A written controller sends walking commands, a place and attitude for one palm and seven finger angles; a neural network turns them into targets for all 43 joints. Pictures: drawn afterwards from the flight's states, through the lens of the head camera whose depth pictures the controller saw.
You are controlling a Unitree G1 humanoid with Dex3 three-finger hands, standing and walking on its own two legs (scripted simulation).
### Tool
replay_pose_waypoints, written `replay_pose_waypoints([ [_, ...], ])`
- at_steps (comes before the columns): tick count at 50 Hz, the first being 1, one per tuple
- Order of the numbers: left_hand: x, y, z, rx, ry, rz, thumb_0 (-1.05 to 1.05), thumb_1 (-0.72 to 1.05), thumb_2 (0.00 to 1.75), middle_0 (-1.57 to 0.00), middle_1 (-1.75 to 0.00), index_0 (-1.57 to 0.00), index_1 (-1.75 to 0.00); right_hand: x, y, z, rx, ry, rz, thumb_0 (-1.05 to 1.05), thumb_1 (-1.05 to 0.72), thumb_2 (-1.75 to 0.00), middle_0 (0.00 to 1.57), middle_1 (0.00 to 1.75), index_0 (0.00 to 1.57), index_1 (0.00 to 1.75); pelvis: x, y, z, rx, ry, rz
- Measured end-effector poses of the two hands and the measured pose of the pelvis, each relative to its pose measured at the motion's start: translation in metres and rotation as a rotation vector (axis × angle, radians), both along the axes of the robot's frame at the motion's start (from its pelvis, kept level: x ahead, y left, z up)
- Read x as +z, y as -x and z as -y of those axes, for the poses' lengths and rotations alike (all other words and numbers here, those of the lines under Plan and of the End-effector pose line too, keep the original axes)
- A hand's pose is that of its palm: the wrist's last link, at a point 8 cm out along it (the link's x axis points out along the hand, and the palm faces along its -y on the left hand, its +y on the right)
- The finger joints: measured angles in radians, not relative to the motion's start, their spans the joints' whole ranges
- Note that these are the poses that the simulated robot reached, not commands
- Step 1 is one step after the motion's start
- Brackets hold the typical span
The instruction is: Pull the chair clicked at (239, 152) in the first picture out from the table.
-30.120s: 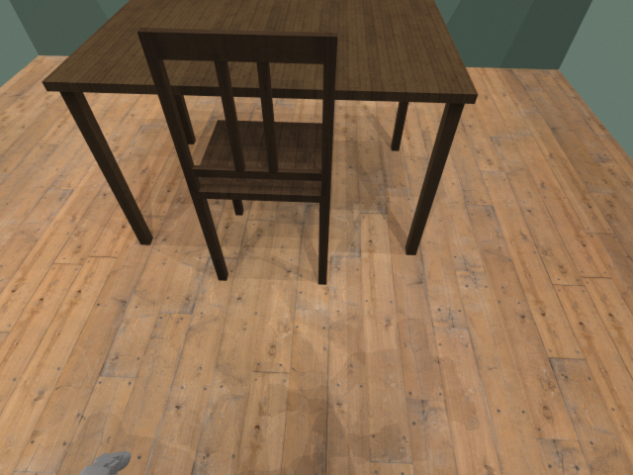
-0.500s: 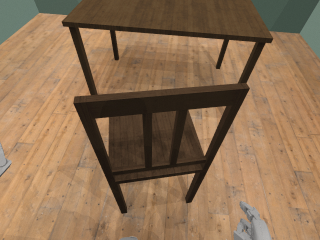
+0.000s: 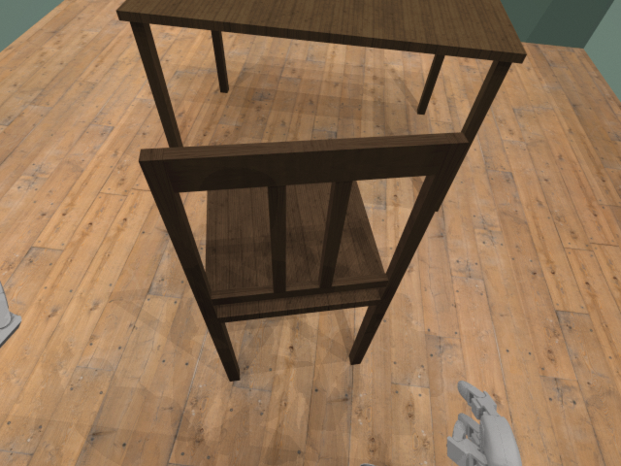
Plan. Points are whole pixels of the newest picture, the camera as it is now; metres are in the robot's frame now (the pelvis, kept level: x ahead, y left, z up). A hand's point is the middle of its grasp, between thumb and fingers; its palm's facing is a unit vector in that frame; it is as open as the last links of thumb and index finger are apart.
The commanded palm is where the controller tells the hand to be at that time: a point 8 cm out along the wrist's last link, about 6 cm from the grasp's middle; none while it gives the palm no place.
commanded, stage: step back with the hand held close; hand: left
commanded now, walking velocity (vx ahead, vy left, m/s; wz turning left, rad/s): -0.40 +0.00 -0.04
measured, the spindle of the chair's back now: (278, 244) +0.46 +0.09 -0.06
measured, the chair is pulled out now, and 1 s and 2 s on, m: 0.61 0.61 0.61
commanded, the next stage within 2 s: stop stepping back and stand still in 0.06 s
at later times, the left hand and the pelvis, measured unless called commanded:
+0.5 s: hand out of the picture +0.08 +0.27 +0.18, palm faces +0.52 -0.75 -0.42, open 7.4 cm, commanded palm +0.04 +0.30 +0.18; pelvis -0.09 -0.01 +0.00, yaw +2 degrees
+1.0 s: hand out of the picture +0.11 +0.26 +0.17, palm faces +0.46 -0.74 -0.50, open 7.4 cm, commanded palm +0.05 +0.29 +0.18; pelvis -0.08 -0.02 +0.00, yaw +2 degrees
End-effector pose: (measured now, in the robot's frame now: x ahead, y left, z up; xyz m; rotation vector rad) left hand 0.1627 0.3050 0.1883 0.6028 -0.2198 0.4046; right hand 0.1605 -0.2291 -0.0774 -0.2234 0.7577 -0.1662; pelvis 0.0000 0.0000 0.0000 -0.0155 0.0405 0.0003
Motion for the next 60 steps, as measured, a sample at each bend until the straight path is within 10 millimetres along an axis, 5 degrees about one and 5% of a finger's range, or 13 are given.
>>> replay_pose_waypoints([
  [9,0.018,0.026,0.050,-0.136,-0.049,0.039,0.02,0.89,0.90,-0.21,-0.31,-0.21,-0.30,-0.007,0.032,0.017,0.016,-0.050,-0.013,0.01,-0.90,-0.90,0.21,0.30,0.20,0.30,0.003,0.044,0.023,-0.004,0.001,0.017],
  [18,-0.014,0.087,0.017,-0.012,0.019,-0.101,0.02,0.89,0.90,-0.21,-0.31,-0.22,-0.30,0.011,0.087,0.040,-0.060,0.050,0.023,0.01,-0.90,-0.90,0.20,0.30,0.20,0.30,0.001,0.076,0.012,0.015,-0.011,0.020],
  [27,0.007,0.129,0.002,0.082,0.058,0.132,0.02,0.89,0.90,-0.21,-0.31,-0.21,-0.30,0.008,0.124,0.017,0.004,0.015,0.024,0.01,-0.90,-0.90,0.20,0.30,0.20,0.30,0.002,0.094,0.010,0.042,-0.009,0.081],
  [34,-0.004,0.123,0.016,0.099,0.096,0.089,0.02,0.90,0.90,-0.20,-0.31,-0.21,-0.30,-0.009,0.126,0.003,0.038,-0.083,0.019,0.01,-0.90,-0.90,0.21,0.30,0.20,0.30,0.000,0.104,0.020,0.041,0.003,0.097],
  [41,-0.012,0.112,0.036,0.011,0.092,0.021,0.02,0.89,0.90,-0.21,-0.31,-0.21,-0.30,-0.010,0.129,0.019,0.037,-0.036,-0.040,0.01,-0.90,-0.90,0.21,0.30,0.20,0.30,0.000,0.102,0.026,0.031,-0.004,0.075],
  [51,0.005,0.092,0.012,0.026,-0.001,0.022,0.02,0.89,0.90,-0.21,-0.31,-0.21,-0.30,0.001,0.109,0.037,-0.028,0.019,-0.029,0.01,-0.90,-0.90,0.20,0.30,0.20,0.30,0.005,0.075,0.014,0.030,0.002,0.059],
  [60,-0.023,0.067,0.001,0.013,0.092,-0.057,0.02,0.89,0.90,-0.21,-0.31,-0.21,-0.30,0.011,0.069,0.011,-0.004,0.003,0.012,0.01,-0.90,-0.90,0.20,0.30,0.20,0.30,0.007,0.063,0.000,0.018,-0.001,0.063],
])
